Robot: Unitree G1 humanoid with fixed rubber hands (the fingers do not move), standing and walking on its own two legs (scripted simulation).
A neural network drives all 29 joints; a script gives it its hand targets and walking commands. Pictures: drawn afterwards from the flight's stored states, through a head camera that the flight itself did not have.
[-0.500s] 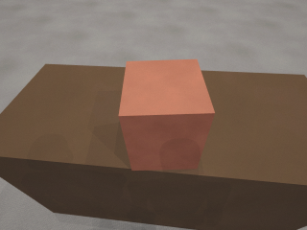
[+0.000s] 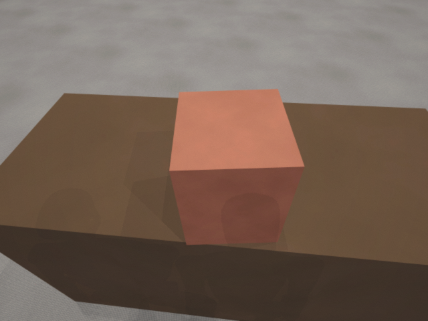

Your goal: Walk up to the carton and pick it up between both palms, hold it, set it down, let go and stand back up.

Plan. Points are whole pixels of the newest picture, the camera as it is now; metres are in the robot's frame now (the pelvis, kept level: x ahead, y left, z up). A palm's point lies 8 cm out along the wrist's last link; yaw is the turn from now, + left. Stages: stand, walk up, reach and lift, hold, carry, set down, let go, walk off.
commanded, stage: stand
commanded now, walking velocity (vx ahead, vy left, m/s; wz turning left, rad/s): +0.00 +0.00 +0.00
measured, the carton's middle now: (230, 170) +0.41 -0.02 +0.06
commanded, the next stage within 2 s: none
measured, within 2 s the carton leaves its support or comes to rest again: neither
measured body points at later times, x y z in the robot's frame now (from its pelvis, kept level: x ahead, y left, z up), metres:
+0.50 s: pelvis +0.00 +0.01 +0.00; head +0.01 +0.01 +0.45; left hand -0.03 +0.20 -0.17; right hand -0.03 -0.18 -0.16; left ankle -0.04 +0.10 -0.74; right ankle -0.03 -0.14 -0.74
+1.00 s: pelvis +0.01 +0.01 +0.00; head +0.02 +0.01 +0.45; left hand -0.03 +0.20 -0.17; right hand -0.02 -0.18 -0.16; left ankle -0.04 +0.10 -0.74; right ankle -0.03 -0.14 -0.74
